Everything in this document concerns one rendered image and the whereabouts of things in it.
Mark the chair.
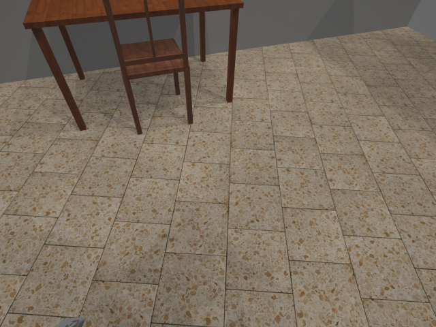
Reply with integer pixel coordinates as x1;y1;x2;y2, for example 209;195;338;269
103;0;193;135

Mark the table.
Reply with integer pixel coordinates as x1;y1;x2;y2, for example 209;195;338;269
23;0;244;131

